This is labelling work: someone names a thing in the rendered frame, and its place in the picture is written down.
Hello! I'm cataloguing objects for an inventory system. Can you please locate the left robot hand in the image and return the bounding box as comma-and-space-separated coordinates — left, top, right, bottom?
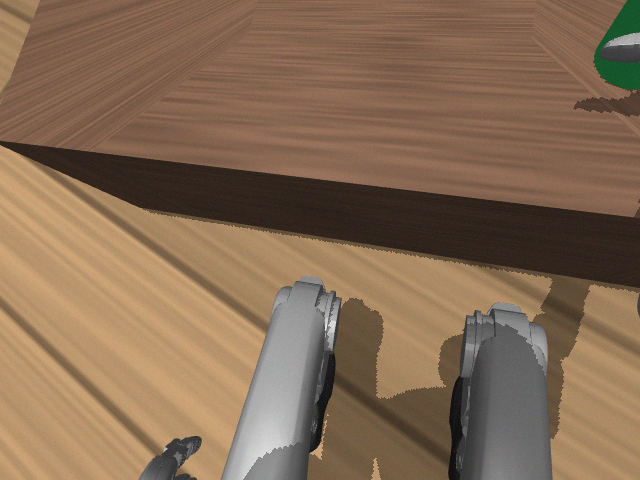
138, 436, 202, 480

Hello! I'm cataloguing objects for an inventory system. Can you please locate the left robot foot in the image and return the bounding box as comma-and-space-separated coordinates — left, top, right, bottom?
309, 353, 335, 453

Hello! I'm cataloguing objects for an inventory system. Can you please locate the can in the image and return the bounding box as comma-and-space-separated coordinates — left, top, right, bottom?
594, 0, 640, 89

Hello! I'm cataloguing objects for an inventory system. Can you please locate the right robot foot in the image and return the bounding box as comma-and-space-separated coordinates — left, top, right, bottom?
448, 376, 464, 480

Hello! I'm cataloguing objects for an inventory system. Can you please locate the right robot hand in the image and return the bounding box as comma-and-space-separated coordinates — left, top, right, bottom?
600, 32, 640, 63

